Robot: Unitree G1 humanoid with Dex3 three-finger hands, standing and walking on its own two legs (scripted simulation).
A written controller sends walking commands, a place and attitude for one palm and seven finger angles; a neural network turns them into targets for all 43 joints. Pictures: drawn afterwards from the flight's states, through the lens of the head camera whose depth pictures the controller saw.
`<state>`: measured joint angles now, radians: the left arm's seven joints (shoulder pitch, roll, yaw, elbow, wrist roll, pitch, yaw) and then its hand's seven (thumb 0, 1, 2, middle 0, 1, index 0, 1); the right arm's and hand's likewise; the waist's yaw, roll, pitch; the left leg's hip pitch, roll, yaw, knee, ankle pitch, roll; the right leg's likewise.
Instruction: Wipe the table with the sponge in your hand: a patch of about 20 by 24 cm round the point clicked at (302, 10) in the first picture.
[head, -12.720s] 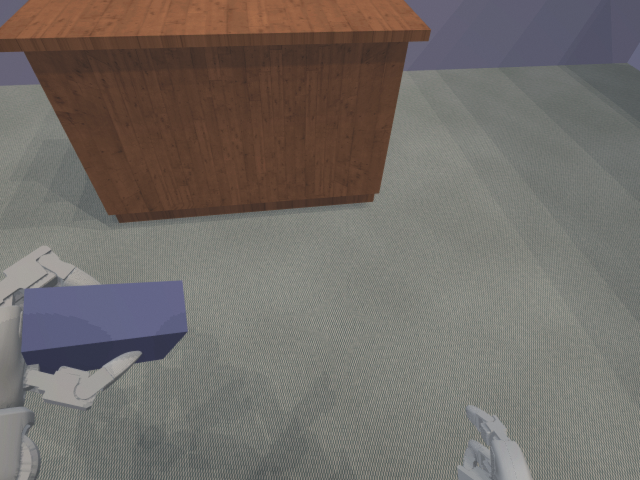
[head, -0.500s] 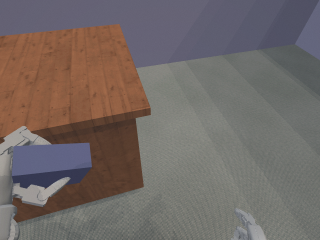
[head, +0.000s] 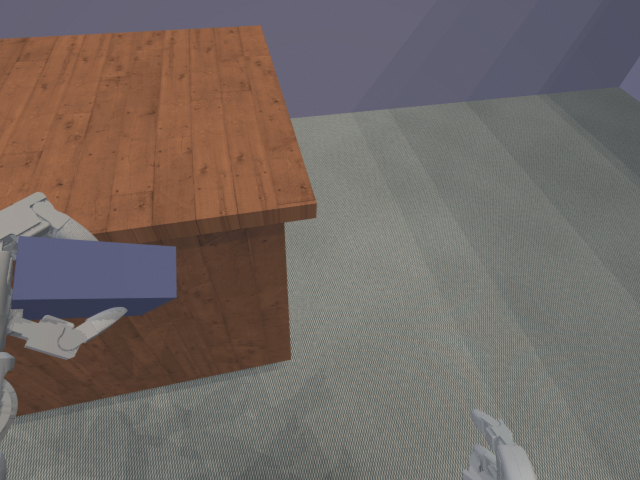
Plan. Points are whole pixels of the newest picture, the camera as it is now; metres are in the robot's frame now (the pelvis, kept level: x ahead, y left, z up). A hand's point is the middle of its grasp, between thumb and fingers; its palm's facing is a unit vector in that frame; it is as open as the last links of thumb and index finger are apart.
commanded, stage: look again from close up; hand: left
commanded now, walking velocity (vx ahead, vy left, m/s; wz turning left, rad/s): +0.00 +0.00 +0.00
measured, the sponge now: (114, 283) +0.25 +0.24 +0.15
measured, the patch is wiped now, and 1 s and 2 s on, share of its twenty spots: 0.00 0.00 0.00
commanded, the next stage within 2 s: shuffle to correct the standing spot in 0.18 s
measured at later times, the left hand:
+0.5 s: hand (71, 279) +0.24 +0.26 +0.17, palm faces +0.36 -0.87 -0.34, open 9.3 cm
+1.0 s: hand (75, 208) +0.33 +0.31 +0.17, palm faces +0.28 -0.85 -0.44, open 9.2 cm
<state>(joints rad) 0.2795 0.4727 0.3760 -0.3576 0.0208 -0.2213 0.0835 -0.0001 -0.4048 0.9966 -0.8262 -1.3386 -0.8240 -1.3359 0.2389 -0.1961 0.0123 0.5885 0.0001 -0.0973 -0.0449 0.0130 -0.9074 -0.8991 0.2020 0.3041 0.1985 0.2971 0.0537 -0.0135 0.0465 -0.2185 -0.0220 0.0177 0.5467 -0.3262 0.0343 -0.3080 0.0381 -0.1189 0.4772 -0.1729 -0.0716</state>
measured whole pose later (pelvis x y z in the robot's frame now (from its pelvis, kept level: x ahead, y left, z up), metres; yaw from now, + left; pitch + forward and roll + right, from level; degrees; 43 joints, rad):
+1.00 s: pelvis +0.09 +0.09 -0.01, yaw -6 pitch -1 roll +0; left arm 0.45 0.41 0.43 -0.60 -0.03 -0.24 0.08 0.01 -0.41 1.01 -0.83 -1.34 -0.83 -1.34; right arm 0.20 -0.20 0.01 0.58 -0.01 -0.05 0.04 0.02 -0.91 -0.90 0.20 0.30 0.20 0.30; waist 0.03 -0.07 0.11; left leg -0.52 0.11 -0.06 0.96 -0.31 0.00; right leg -0.33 -0.02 -0.09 0.64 -0.29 -0.03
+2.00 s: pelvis +0.19 +0.25 +0.00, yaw -8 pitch -2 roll +0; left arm 0.40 0.32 0.31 -0.46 -0.01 -0.10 0.15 0.00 -0.42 1.01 -0.83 -1.35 -0.83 -1.35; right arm 0.21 -0.20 0.02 0.62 0.00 -0.10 -0.05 0.02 -0.91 -0.90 0.20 0.30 0.20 0.30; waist 0.03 -0.04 0.06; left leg -0.26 0.02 0.05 0.56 -0.27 0.01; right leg -0.23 -0.03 -0.08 0.57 -0.30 -0.01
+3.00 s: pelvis +0.21 +0.28 +0.01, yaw -9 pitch +0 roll -2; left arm 0.44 0.39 0.35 -0.54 -0.03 -0.20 0.11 0.00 -0.42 1.02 -0.83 -1.35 -0.83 -1.35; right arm 0.13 -0.17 0.02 0.57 0.01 -0.14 -0.01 0.02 -0.91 -0.90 0.20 0.30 0.20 0.30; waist 0.02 -0.05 0.09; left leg -0.23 0.00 0.06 0.50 -0.27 0.04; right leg -0.16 -0.03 -0.06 0.42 -0.24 0.03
